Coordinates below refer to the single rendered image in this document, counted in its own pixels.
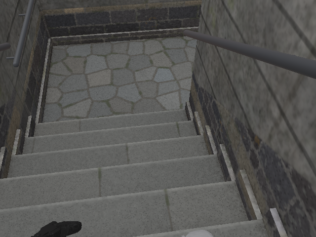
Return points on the stairs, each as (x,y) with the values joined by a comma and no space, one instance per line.
(136,175)

